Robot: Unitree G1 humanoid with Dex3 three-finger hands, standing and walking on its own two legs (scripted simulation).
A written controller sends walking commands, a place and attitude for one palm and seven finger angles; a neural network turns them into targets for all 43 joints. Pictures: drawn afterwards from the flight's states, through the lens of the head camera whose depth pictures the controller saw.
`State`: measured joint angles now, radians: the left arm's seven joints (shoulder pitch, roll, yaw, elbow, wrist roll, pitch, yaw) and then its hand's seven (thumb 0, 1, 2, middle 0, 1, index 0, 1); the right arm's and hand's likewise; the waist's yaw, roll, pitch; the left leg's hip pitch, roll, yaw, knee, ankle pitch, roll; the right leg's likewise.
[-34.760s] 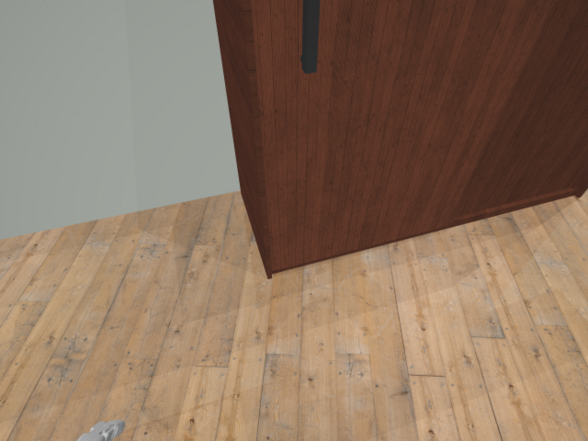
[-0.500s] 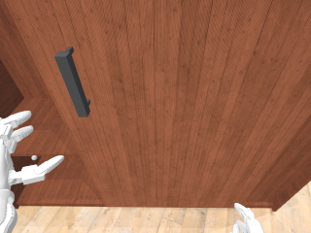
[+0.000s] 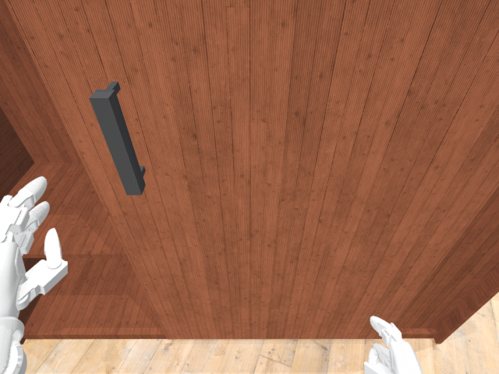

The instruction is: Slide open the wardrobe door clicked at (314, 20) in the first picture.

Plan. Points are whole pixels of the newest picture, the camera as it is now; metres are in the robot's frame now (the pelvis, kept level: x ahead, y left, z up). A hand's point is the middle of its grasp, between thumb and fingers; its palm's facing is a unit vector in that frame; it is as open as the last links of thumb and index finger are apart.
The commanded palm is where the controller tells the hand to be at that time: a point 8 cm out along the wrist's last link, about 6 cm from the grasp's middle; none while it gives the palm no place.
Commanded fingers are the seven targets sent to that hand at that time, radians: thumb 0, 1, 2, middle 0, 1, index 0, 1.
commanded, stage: draw the hand back to the body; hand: left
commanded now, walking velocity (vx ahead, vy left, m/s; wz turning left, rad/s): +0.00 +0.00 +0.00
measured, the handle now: (125, 140) +0.40 +0.27 +0.20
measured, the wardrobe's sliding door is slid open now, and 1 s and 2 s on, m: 0.57 0.57 0.57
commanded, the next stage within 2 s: step back with the hand held close in 0.16 s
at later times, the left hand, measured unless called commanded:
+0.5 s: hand (48, 275) +0.17 +0.27 +0.16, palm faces +0.43 -0.80 -0.43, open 7.4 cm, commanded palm +0.11 +0.30 +0.17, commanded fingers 0.00 0.90 0.90 -0.20 -0.30 -0.20 -0.30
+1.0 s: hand out of the picture +0.11 +0.30 +0.15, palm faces +0.45 -0.78 -0.44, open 7.4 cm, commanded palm +0.05 +0.33 +0.17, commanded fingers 0.00 0.90 0.90 -0.20 -0.30 -0.20 -0.30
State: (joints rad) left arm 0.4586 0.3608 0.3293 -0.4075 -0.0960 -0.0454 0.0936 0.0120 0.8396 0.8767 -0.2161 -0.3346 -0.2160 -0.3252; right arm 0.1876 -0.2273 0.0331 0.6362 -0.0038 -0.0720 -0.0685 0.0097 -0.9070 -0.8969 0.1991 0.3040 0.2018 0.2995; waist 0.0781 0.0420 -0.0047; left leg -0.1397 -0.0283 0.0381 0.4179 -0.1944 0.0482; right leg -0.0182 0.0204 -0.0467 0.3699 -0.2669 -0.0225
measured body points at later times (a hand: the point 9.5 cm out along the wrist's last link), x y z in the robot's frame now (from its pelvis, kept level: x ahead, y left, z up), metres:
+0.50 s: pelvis -0.03 +0.00 +0.00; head -0.04 -0.01 +0.45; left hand +0.14 +0.31 +0.19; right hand +0.16 -0.23 -0.08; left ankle +0.03 +0.09 -0.74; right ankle -0.03 -0.10 -0.74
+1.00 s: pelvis -0.08 +0.03 -0.01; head -0.07 +0.04 +0.44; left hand +0.08 +0.34 +0.18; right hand +0.10 -0.21 -0.08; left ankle +0.02 +0.09 -0.74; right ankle -0.04 -0.10 -0.74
